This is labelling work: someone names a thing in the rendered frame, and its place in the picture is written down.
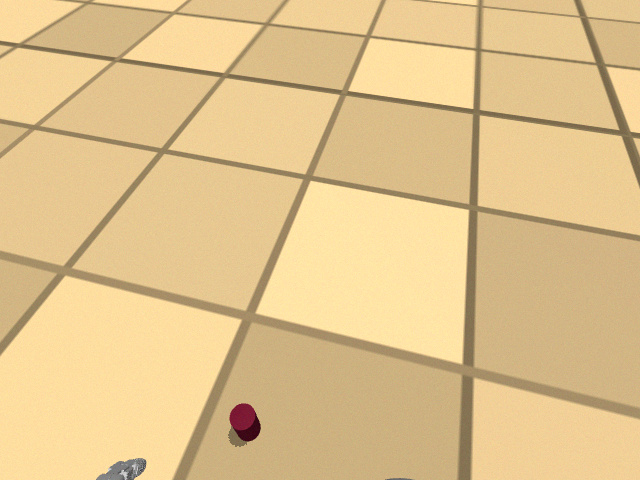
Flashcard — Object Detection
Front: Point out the can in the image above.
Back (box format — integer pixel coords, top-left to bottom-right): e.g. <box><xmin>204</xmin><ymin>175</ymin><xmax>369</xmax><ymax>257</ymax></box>
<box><xmin>230</xmin><ymin>403</ymin><xmax>261</xmax><ymax>441</ymax></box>

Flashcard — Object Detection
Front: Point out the left robot hand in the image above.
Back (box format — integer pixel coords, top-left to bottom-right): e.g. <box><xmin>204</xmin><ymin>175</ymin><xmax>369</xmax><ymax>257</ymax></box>
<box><xmin>96</xmin><ymin>458</ymin><xmax>146</xmax><ymax>480</ymax></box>

